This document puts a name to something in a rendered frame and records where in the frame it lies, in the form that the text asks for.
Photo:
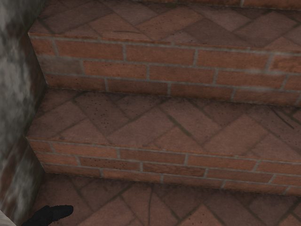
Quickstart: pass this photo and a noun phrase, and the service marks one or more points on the robot left hand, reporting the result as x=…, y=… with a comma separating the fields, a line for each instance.
x=46, y=215

